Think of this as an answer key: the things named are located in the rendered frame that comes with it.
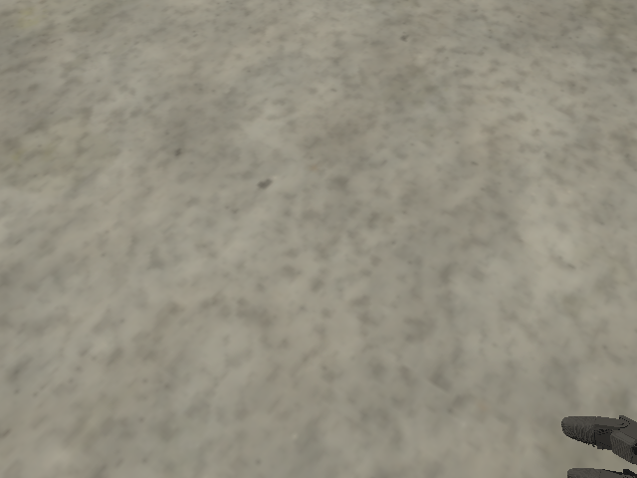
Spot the right robot hand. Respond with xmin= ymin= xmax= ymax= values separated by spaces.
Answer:
xmin=561 ymin=415 xmax=637 ymax=478

